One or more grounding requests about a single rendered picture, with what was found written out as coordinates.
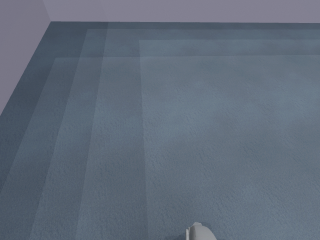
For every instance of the robot right thigh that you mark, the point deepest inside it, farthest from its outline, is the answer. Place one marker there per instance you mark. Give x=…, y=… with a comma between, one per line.
x=199, y=232

